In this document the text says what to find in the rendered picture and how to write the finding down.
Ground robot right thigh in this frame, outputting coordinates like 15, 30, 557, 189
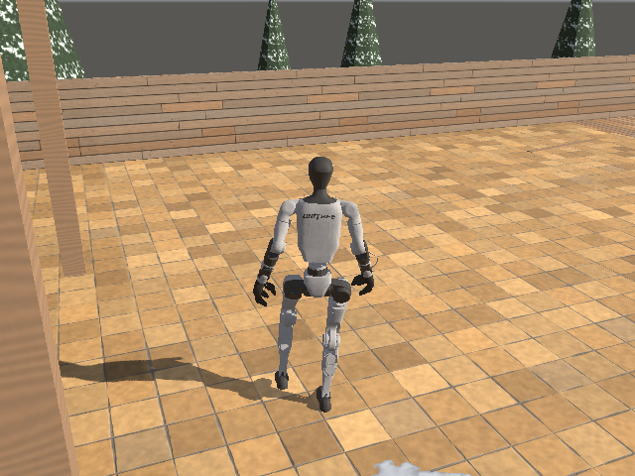
322, 278, 351, 351

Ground robot left upper arm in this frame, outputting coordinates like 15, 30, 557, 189
270, 199, 300, 255

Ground robot right upper arm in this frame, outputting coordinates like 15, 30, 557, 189
340, 200, 366, 255

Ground robot left forearm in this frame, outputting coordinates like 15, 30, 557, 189
257, 238, 279, 284

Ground left robot hand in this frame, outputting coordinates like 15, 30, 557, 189
253, 280, 276, 306

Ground robot right foot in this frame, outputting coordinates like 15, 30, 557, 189
317, 386, 331, 413

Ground robot right forearm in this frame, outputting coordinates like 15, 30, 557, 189
355, 240, 373, 278

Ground right robot hand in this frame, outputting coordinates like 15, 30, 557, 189
351, 274, 374, 296

